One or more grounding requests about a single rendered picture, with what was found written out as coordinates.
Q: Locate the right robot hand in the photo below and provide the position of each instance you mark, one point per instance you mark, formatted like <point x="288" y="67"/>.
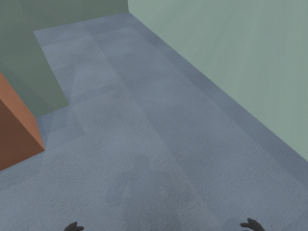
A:
<point x="253" y="224"/>

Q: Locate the pedestal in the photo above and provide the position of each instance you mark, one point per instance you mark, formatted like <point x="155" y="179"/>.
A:
<point x="20" y="138"/>

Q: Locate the left robot hand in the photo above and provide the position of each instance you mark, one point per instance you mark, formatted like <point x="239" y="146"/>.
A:
<point x="73" y="227"/>

